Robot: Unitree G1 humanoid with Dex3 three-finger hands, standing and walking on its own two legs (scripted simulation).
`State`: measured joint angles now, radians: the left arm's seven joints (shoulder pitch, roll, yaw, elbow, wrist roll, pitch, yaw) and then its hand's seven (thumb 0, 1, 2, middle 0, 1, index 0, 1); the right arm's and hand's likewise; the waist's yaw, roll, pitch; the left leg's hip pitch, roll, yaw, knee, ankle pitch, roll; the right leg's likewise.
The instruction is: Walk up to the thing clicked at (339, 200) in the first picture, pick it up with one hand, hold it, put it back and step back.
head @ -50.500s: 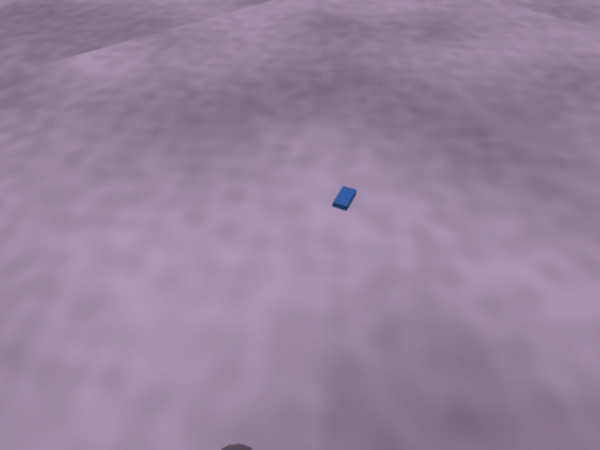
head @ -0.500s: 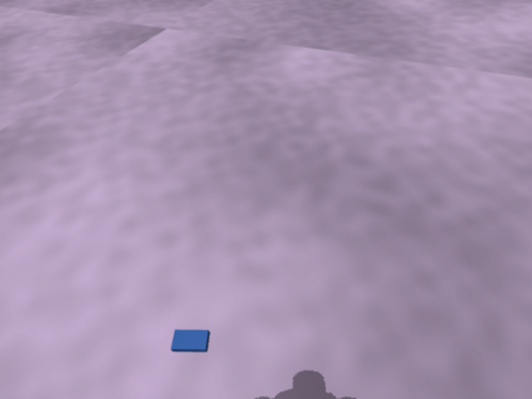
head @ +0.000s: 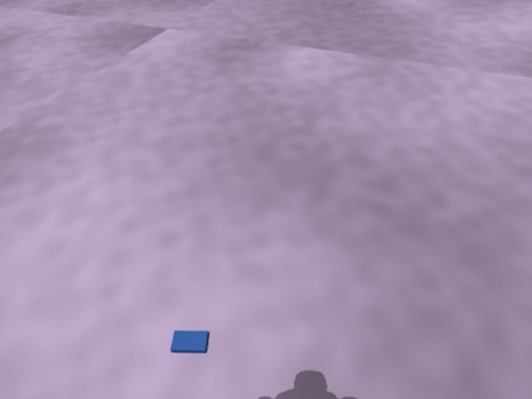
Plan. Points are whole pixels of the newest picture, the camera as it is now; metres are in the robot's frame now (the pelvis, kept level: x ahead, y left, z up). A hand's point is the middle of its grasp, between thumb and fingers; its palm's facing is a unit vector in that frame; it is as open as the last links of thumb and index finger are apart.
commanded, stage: stand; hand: left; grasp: from above
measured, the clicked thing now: (190, 341) +0.48 +0.34 -0.77
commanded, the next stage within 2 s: rise first in 0.12 s
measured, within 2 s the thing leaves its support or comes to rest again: neither
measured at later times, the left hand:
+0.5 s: hand out of the picture +0.15 +0.25 -0.17, palm faces -0.01 -0.94 -0.35, open 9.5 cm
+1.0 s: hand out of the picture +0.13 +0.27 -0.22, palm faces -0.14 -0.88 -0.45, open 13.0 cm
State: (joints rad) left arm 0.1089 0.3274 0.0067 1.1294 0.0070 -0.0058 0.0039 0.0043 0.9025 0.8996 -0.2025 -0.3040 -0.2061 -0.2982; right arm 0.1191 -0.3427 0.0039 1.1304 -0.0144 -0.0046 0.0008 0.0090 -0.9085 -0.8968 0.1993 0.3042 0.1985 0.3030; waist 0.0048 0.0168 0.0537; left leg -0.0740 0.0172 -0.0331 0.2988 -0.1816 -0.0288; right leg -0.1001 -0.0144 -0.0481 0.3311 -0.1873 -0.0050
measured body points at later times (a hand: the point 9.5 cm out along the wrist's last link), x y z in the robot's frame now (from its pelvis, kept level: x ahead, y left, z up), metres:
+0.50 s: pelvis -0.02 +0.00 -0.02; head +0.04 +0.00 +0.43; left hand +0.15 +0.30 -0.14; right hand +0.08 -0.27 -0.14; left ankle -0.01 +0.14 -0.75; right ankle +0.00 -0.11 -0.75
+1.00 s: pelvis -0.01 +0.03 -0.08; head +0.07 +0.04 +0.36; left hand +0.14 +0.32 -0.19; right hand +0.14 -0.22 -0.17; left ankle -0.01 +0.14 -0.75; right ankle +0.00 -0.11 -0.75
